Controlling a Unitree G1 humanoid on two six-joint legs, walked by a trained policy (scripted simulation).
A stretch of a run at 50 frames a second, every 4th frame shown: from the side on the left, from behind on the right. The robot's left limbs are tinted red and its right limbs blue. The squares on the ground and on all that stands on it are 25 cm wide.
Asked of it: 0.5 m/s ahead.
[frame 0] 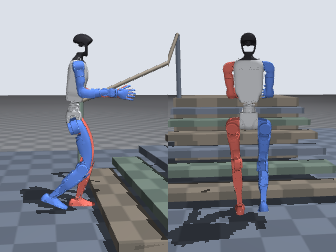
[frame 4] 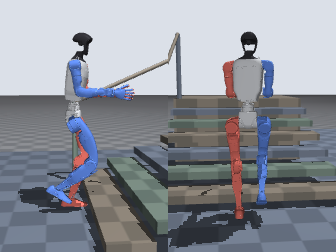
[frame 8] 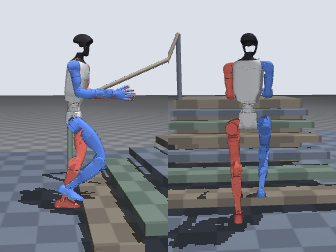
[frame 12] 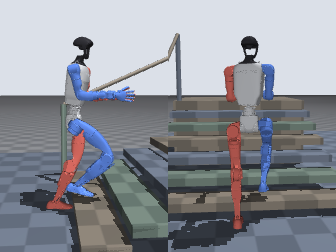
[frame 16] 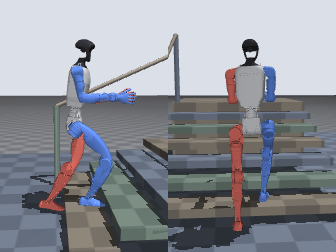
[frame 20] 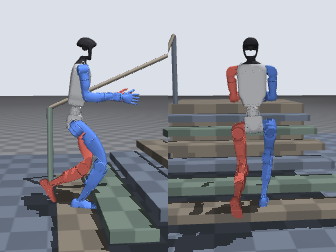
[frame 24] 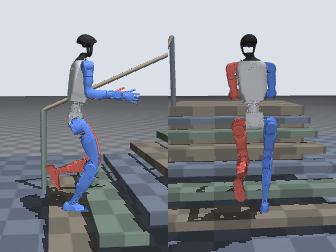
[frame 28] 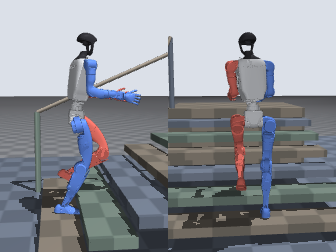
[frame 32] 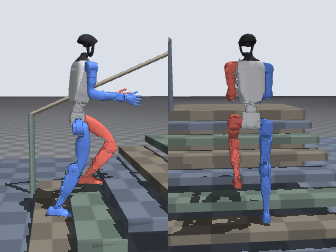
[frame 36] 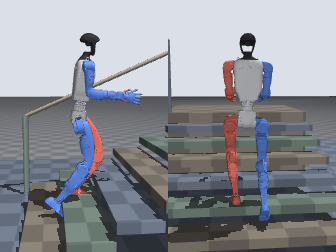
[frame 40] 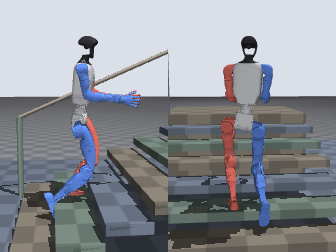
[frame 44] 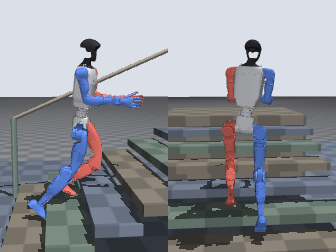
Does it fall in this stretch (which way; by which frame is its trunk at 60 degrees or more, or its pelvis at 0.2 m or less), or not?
no
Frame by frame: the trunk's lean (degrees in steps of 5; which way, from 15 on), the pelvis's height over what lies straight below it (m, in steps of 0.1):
0: 10, 0.8
4: 10, 0.8
8: 10, 0.8
12: 10, 0.7
16: 10, 0.7
20: 10, 0.7
24: 10, 0.7
28: 10, 0.8
32: 10, 0.7
36: 10, 0.7
40: 5, 0.7
44: 10, 0.7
